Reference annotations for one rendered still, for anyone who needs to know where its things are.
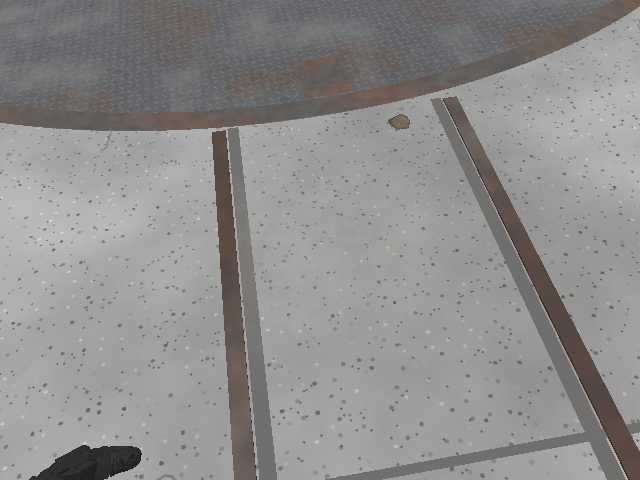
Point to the robot left hand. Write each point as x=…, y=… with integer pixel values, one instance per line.
x=84, y=463

